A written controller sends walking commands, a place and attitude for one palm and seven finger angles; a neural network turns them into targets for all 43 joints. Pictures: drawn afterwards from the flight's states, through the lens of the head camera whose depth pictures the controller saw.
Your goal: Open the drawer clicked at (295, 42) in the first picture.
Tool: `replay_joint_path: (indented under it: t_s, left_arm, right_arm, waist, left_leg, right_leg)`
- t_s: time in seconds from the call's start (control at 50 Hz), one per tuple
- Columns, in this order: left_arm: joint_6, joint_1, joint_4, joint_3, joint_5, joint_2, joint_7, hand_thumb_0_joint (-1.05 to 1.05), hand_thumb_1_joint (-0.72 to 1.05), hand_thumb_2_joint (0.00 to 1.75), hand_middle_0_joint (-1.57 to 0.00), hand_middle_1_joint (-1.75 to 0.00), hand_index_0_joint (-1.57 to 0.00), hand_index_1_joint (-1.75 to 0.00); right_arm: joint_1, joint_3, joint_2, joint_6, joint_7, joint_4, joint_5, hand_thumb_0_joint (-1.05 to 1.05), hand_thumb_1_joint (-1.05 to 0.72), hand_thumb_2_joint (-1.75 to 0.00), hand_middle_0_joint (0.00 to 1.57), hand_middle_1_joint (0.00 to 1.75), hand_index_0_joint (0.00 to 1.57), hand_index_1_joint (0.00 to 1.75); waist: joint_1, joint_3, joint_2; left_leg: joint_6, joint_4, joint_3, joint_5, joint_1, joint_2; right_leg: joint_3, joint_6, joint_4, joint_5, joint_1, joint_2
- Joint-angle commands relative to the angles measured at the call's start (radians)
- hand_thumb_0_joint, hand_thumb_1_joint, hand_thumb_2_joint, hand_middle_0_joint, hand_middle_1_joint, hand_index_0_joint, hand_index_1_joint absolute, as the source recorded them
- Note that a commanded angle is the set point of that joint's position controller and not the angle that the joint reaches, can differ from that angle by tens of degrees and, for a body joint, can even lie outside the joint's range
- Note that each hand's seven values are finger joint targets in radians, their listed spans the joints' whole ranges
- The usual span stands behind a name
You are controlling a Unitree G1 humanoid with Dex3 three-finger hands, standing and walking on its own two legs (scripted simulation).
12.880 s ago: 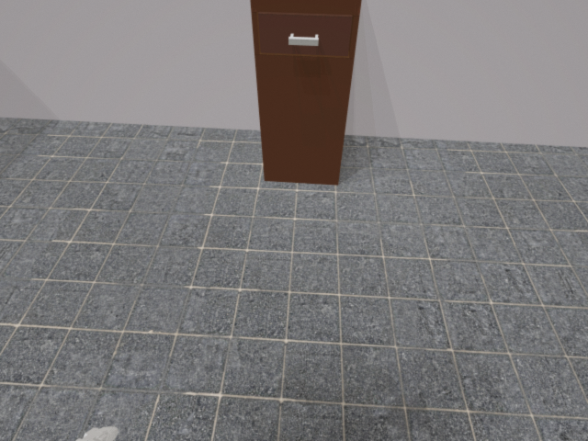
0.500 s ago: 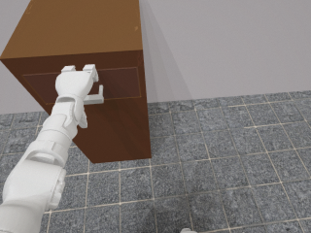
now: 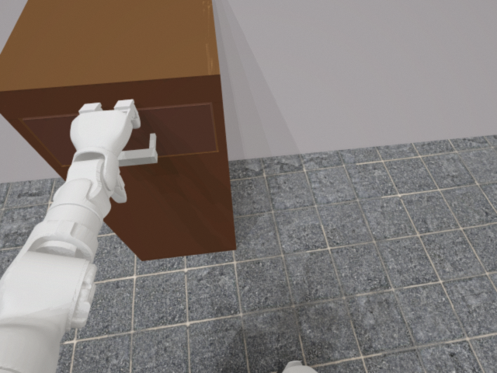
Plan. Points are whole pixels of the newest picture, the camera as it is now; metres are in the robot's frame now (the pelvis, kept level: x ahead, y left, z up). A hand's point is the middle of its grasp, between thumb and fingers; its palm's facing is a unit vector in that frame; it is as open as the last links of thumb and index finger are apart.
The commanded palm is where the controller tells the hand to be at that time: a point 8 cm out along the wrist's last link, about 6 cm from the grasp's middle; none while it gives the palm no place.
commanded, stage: move the hooked fingers above the handle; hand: left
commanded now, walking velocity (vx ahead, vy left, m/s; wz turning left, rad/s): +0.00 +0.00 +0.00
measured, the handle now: (129, 149) +0.54 +0.21 -0.01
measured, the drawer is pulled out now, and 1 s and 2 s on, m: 0.00 0.00 0.00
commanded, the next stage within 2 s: lower the fingers behind the handle in 0.34 s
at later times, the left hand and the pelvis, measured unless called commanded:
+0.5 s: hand (118, 148) +0.49 +0.21 +0.04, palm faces -0.05 -0.02 -1.00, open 13.7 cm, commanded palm +0.47 +0.20 +0.09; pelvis +0.01 +0.00 +0.00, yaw +1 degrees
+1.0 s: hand (127, 158) +0.49 +0.20 +0.01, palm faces -0.04 -0.01 -1.00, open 13.7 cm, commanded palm +0.48 +0.19 +0.06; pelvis +0.00 +0.00 -0.01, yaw +1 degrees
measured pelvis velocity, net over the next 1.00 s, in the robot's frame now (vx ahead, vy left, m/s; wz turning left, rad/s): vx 0.00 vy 0.00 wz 0.02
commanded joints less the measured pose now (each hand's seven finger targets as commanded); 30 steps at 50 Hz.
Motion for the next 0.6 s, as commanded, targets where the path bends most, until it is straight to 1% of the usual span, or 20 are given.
replay_joint_path:
  t_s: [0.0, 0.04, 0.06, 0.08, 0.1, 0.12, 0.14, 0.16, 0.2, 0.24, 0.28, 0.3, 0.32, 0.36, 0.4, 0.42, 0.44, 0.5, 0.54, 0.58]
  left_arm:
    - [-0.032, -0.499, -0.232, 0.008, -0.009, 0.181, 0.045, 0.0, -0.5, 0.3, -0.3, -1.2, -0.3, -1.2]
    - [-0.027, -0.488, -0.201, 0.013, -0.011, 0.19, 0.048, 0.0, -0.5, 0.3, -0.3, -1.2, -0.3, -1.2]
    - [-0.022, -0.505, -0.192, 0.012, -0.009, 0.195, 0.051, 0.0, -0.5, 0.3, -0.3, -1.2, -0.3, -1.2]
    - [-0.02, -0.534, -0.206, -0.008, -0.01, 0.174, 0.055, 0.0, -0.5, 0.3, -0.3, -1.2, -0.3, -1.2]
    - [-0.025, -0.559, -0.224, 0.006, -0.009, 0.188, 0.06, 0.0, -0.5, 0.3, -0.3, -1.2, -0.3, -1.2]
    - [-0.024, -0.553, -0.23, -0.001, -0.006, 0.179, 0.063, 0.0, -0.5, 0.3, -0.3, -1.2, -0.3, -1.2]
    - [-0.021, -0.551, -0.226, 0.0, -0.005, 0.176, 0.064, 0.0, -0.5, 0.3, -0.3, -1.2, -0.3, -1.2]
    - [-0.015, -0.527, -0.215, 0.022, -0.003, 0.196, 0.067, 0.0, -0.5, 0.3, -0.3, -1.2, -0.3, -1.2]
    - [0.002, -0.525, -0.187, -0.008, -0.006, 0.15, 0.064, 0.0, -0.5, 0.3, -0.3, -1.2, -0.3, -1.2]
    - [0.016, -0.52, -0.196, -0.009, -0.008, 0.146, 0.064, 0.0, -0.5, 0.3, -0.3, -1.2, -0.3, -1.2]
    - [0.03, -0.522, -0.17, -0.02, -0.008, 0.136, 0.059, 0.0, -0.5, 0.3, -0.3, -1.2, -0.3, -1.2]
    - [0.032, -0.522, -0.161, -0.009, -0.012, 0.148, 0.055, 0.0, -0.5, 0.3, -0.3, -1.2, -0.3, -1.2]
    - [0.033, -0.54, -0.165, -0.02, -0.01, 0.147, 0.052, 0.0, -0.5, 0.3, -0.3, -1.2, -0.3, -1.2]
    - [0.035, -0.529, -0.166, -0.006, -0.003, 0.166, 0.049, 0.0, -0.5, 0.3, -0.3, -1.2, -0.3, -1.2]
    - [0.029, -0.539, -0.168, -0.037, -0.008, 0.122, 0.04, 0.0, -0.5, 0.3, -0.3, -1.2, -0.3, -1.2]
    - [0.026, -0.513, -0.159, -0.012, -0.011, 0.151, 0.038, 0.0, -0.5, 0.3, -0.3, -1.2, -0.3, -1.2]
    - [0.022, -0.498, -0.161, -0.008, -0.009, 0.156, 0.034, 0.0, -0.5, 0.3, -0.3, -1.2, -0.3, -1.2]
    - [0.004, -0.446, -0.155, -0.019, -0.01, 0.123, 0.027, 0.0, -0.5, 0.3, -0.3, -1.2, -0.3, -1.2]
    - [-0.007, -0.442, -0.153, -0.026, -0.007, 0.115, 0.032, 0.0, -0.5, 0.3, -0.3, -1.2, -0.3, -1.2]
    - [-0.023, -0.443, -0.177, 0.015, -0.004, 0.164, 0.047, 0.0, -0.5, 0.3, -0.3, -1.2, -0.3, -1.2]
  right_arm:
    - [0.117, -0.066, -0.154, -0.026, -0.012, -0.047, -0.004, 0.0, -0.9, -0.9, 0.2, 0.3, 0.2, 0.3]
    - [0.124, -0.064, -0.156, -0.025, -0.01, -0.037, -0.001, 0.0, -0.9, -0.9, 0.2, 0.3, 0.2, 0.3]
    - [0.122, -0.062, -0.159, -0.023, -0.009, -0.035, -0.001, 0.0, -0.9, -0.9, 0.2, 0.3, 0.2, 0.3]
    - [0.12, -0.063, -0.159, -0.025, -0.008, -0.033, -0.002, 0.0, -0.9, -0.9, 0.2, 0.3, 0.2, 0.3]
    - [0.121, -0.065, -0.16, -0.026, -0.008, -0.03, -0.005, 0.0, -0.9, -0.9, 0.2, 0.3, 0.2, 0.3]
    - [0.126, -0.067, -0.157, -0.027, -0.005, -0.031, -0.006, 0.0, -0.9, -0.9, 0.2, 0.3, 0.2, 0.3]
    - [0.126, -0.066, -0.155, -0.025, -0.002, -0.028, -0.008, 0.0, -0.9, -0.9, 0.2, 0.3, 0.2, 0.3]
    - [0.126, -0.066, -0.157, -0.022, -0.001, -0.028, -0.009, 0.0, -0.9, -0.9, 0.2, 0.3, 0.2, 0.3]
    - [0.125, -0.066, -0.154, -0.018, 0.004, -0.027, -0.009, 0.0, -0.9, -0.9, 0.2, 0.3, 0.2, 0.3]
    - [0.124, -0.066, -0.157, -0.015, 0.008, -0.029, -0.01, 0.0, -0.9, -0.9, 0.2, 0.3, 0.2, 0.3]
    - [0.122, -0.064, -0.157, -0.012, 0.008, -0.028, -0.006, 0.0, -0.9, -0.9, 0.2, 0.3, 0.2, 0.3]
    - [0.121, -0.062, -0.159, -0.01, 0.006, -0.029, -0.006, 0.0, -0.9, -0.9, 0.2, 0.3, 0.2, 0.3]
    - [0.123, -0.06, -0.16, -0.01, 0.004, -0.027, -0.004, 0.0, -0.9, -0.9, 0.2, 0.3, 0.2, 0.3]
    - [0.12, -0.06, -0.159, -0.009, 0.001, -0.029, -0.005, 0.0, -0.9, -0.9, 0.2, 0.3, 0.2, 0.3]
    - [0.121, -0.061, -0.154, -0.009, 0.001, -0.03, -0.005, 0.0, -0.9, -0.9, 0.2, 0.3, 0.2, 0.3]
    - [0.121, -0.06, -0.154, -0.009, 0.001, -0.032, -0.003, 0.0, -0.9, -0.9, 0.2, 0.3, 0.2, 0.3]
    - [0.122, -0.059, -0.155, -0.009, 0.0, -0.033, -0.004, 0.0, -0.9, -0.9, 0.2, 0.3, 0.2, 0.3]
    - [0.12, -0.061, -0.149, -0.009, 0.002, -0.041, -0.007, 0.0, -0.9, -0.9, 0.2, 0.3, 0.2, 0.3]
    - [0.121, -0.062, -0.149, -0.01, 0.002, -0.038, -0.006, 0.0, -0.9, -0.9, 0.2, 0.3, 0.2, 0.3]
    - [0.119, -0.06, -0.151, -0.012, 0.001, -0.043, -0.008, 0.0, -0.9, -0.9, 0.2, 0.3, 0.2, 0.3]
  waist:
    - [-0.029, -0.424, -0.008]
    - [-0.026, -0.401, 0.005]
    - [-0.033, -0.382, -0.01]
    - [-0.041, -0.383, -0.002]
    - [-0.039, -0.415, 0.0]
    - [-0.033, -0.445, 0.043]
    - [-0.029, -0.443, 0.058]
    - [-0.022, -0.453, 0.054]
    - [-0.029, -0.432, 0.038]
    - [-0.024, -0.444, 0.042]
    - [-0.034, -0.409, -0.006]
    - [-0.033, -0.404, -0.018]
    - [-0.04, -0.401, -0.012]
    - [-0.031, -0.412, -0.008]
    - [-0.043, -0.399, -0.024]
    - [-0.03, -0.392, -0.008]
    - [-0.027, -0.407, -0.015]
    - [-0.018, -0.403, -0.025]
    - [-0.025, -0.372, -0.024]
    - [-0.012, -0.392, -0.015]
  left_leg:
    - [0.024, -0.031, -0.003, 0.404, 0.248, -0.018]
    - [0.021, -0.031, -0.006, 0.4, 0.242, -0.021]
    - [0.02, -0.033, -0.011, 0.383, 0.233, -0.019]
    - [0.021, -0.035, -0.011, 0.371, 0.238, -0.02]
    - [0.021, -0.028, -0.016, 0.396, 0.251, -0.02]
    - [0.017, -0.025, -0.017, 0.415, 0.274, -0.021]
    - [0.014, -0.021, -0.018, 0.435, 0.285, -0.019]
    - [0.012, -0.016, -0.019, 0.456, 0.288, -0.018]
    - [0.008, -0.014, -0.026, 0.49, 0.285, -0.015]
    - [0.006, -0.013, -0.026, 0.515, 0.296, -0.01]
    - [0.011, -0.021, -0.022, 0.476, 0.264, -0.013]
    - [0.013, -0.024, -0.02, 0.467, 0.253, -0.015]
    - [0.016, -0.028, -0.018, 0.447, 0.247, -0.017]
    - [0.017, -0.029, -0.012, 0.44, 0.243, -0.019]
    - [0.017, -0.03, -0.018, 0.449, 0.255, -0.016]
    - [0.017, -0.034, -0.013, 0.432, 0.245, -0.018]
    - [0.018, -0.03, -0.015, 0.44, 0.246, -0.019]
    - [0.017, -0.023, -0.012, 0.463, 0.239, -0.019]
    - [0.016, -0.022, -0.013, 0.433, 0.226, -0.016]
    - [0.018, -0.018, -0.008, 0.413, 0.205, -0.02]
  right_leg:
    - [-0.047, -0.038, -0.051, 0.311, 0.198, 0.032]
    - [-0.049, -0.04, -0.05, 0.302, 0.182, 0.034]
    - [-0.053, -0.039, -0.05, 0.283, 0.167, 0.034]
    - [-0.053, -0.039, -0.054, 0.272, 0.158, 0.034]
    - [-0.051, -0.041, -0.049, 0.285, 0.166, 0.034]
    - [-0.051, -0.042, -0.042, 0.292, 0.164, 0.034]
    - [-0.055, -0.044, -0.038, 0.299, 0.156, 0.035]
    - [-0.057, -0.045, -0.032, 0.308, 0.159, 0.036]
    - [-0.065, -0.046, -0.031, 0.318, 0.148, 0.039]
    - [-0.064, -0.044, -0.027, 0.331, 0.15, 0.039]
    - [-0.064, -0.041, -0.037, 0.328, 0.164, 0.039]
    - [-0.062, -0.042, -0.041, 0.331, 0.176, 0.038]
    - [-0.059, -0.041, -0.044, 0.326, 0.174, 0.037]
    - [-0.054, -0.041, -0.043, 0.333, 0.19, 0.035]
    - [-0.059, -0.041, -0.048, 0.328, 0.181, 0.036]
    - [-0.056, -0.041, -0.05, 0.321, 0.187, 0.035]
    - [-0.055, -0.042, -0.043, 0.33, 0.194, 0.035]
    - [-0.056, -0.043, -0.04, 0.344, 0.196, 0.035]
    - [-0.057, -0.043, -0.037, 0.32, 0.166, 0.037]
    - [-0.052, -0.044, -0.028, 0.317, 0.183, 0.035]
